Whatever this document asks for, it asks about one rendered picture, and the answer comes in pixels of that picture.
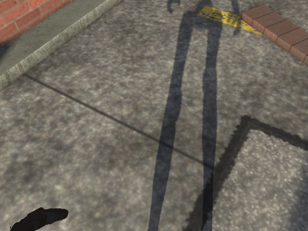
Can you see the robot left hand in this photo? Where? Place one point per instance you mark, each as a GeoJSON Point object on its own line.
{"type": "Point", "coordinates": [40, 217]}

